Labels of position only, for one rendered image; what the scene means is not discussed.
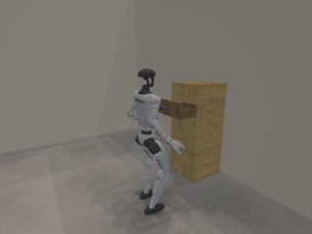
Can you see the robot right thigh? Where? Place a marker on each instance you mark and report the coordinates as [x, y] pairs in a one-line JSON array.
[[161, 156]]

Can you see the left robot hand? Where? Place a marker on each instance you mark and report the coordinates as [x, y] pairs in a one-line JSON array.
[[159, 114]]

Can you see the handle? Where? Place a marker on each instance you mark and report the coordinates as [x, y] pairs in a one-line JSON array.
[[181, 91], [164, 108]]

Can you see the drawer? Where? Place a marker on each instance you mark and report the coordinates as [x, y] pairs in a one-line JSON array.
[[179, 110]]

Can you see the right robot hand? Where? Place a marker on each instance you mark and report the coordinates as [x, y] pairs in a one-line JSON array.
[[176, 146]]

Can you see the robot left upper arm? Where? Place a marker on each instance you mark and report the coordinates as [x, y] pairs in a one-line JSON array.
[[131, 111]]

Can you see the right robot forearm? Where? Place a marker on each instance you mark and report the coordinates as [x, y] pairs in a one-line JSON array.
[[161, 134]]

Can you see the cabinet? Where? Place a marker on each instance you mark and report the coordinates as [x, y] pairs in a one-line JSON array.
[[202, 134]]

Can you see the robot right upper arm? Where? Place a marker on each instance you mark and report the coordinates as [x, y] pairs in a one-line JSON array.
[[155, 102]]

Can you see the right robot foot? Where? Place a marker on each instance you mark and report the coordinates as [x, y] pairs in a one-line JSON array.
[[157, 208]]

